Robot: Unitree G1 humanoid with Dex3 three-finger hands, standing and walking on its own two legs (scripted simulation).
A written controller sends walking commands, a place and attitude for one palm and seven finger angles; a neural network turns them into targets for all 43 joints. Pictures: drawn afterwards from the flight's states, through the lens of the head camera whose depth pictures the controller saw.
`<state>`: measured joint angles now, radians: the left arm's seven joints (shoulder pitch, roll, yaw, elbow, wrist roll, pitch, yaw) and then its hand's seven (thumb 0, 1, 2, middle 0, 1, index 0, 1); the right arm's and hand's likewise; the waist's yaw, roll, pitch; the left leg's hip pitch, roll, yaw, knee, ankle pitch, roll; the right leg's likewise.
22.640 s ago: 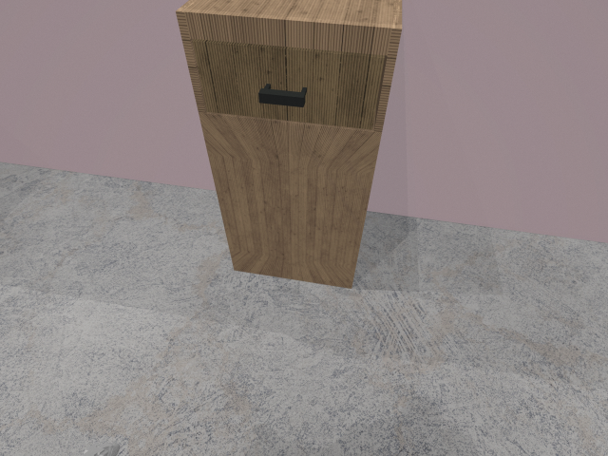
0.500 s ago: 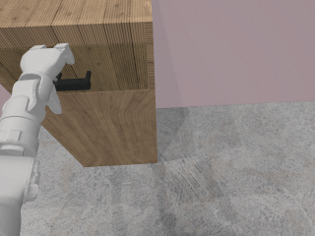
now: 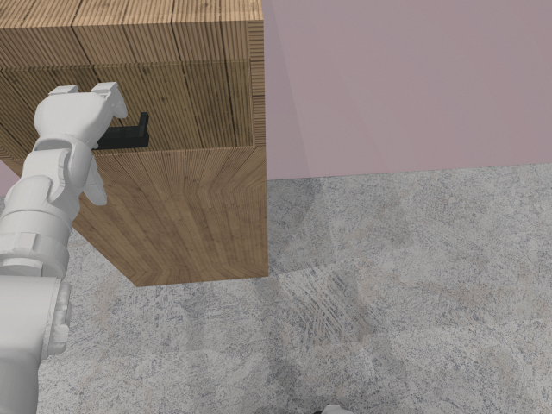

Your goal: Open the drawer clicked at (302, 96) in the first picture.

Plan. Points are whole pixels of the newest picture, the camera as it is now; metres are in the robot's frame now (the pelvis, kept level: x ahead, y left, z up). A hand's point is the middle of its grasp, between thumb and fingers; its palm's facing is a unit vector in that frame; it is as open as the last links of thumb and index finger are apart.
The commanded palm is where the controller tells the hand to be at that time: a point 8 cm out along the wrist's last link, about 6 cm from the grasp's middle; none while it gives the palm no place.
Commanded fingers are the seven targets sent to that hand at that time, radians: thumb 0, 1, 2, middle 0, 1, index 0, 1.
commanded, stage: lower the fingers behind the handle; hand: left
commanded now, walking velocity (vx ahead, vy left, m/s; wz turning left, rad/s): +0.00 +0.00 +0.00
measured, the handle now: (114, 128) +0.54 +0.24 +0.07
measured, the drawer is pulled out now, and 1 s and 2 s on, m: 0.00 0.00 0.00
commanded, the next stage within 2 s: lift the fingers back up to retry in 0.96 s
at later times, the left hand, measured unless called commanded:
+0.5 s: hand (97, 152) +0.48 +0.25 +0.08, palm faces -0.03 +0.03 -1.00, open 13.8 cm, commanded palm +0.47 +0.24 +0.11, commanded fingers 0.00 -0.50 0.30 -0.30 -1.20 -0.30 -1.20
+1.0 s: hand (97, 151) +0.49 +0.25 +0.08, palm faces -0.04 +0.03 -1.00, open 13.8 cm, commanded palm +0.47 +0.25 +0.10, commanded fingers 0.00 -0.50 0.30 -0.30 -1.20 -0.30 -1.20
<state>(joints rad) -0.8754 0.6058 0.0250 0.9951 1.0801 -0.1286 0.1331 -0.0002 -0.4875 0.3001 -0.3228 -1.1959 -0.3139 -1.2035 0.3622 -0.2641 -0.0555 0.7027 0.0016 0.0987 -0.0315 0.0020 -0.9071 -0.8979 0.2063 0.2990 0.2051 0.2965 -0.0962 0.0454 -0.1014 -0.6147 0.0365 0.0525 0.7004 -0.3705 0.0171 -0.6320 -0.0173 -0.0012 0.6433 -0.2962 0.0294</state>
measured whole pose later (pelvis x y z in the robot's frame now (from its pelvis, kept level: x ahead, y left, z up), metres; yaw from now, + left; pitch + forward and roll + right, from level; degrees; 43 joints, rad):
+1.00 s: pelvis -0.02 -0.01 -0.01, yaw +0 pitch +18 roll -1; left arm -0.95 0.62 -0.03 1.07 1.09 -0.09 0.18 0.00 -0.49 0.30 -0.26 -1.28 -0.31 -1.20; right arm 0.38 -0.27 -0.04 0.69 0.01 0.08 -0.04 0.00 -0.91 -0.90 0.21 0.30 0.21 0.30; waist -0.10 0.04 -0.11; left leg -0.72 0.04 0.04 0.78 -0.38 0.01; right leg -0.74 -0.01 -0.01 0.73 -0.31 0.02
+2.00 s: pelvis +0.00 -0.01 +0.01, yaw +1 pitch +13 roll -1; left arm -0.87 0.60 -0.02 0.89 1.03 -0.15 0.02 0.00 -0.49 0.30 -0.32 -1.20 -0.32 -1.21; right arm 0.30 -0.28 -0.05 0.67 0.02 0.11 -0.05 0.00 -0.91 -0.90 0.21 0.30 0.20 0.30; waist -0.06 0.05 -0.09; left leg -0.52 0.03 0.03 0.64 -0.35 0.00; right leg -0.54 -0.02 -0.02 0.61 -0.30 0.01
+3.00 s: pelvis +0.00 -0.01 +0.01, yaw +1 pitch +13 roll -1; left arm -0.92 0.58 -0.07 0.92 1.03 -0.09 0.05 0.00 -0.49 0.30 -0.32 -1.20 -0.31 -1.20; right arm 0.33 -0.27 -0.05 0.68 0.02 0.10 -0.04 0.00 -0.91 -0.90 0.21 0.30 0.20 0.30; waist -0.06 0.05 -0.09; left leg -0.53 0.03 0.03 0.64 -0.34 0.01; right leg -0.55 -0.02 -0.02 0.60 -0.28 0.02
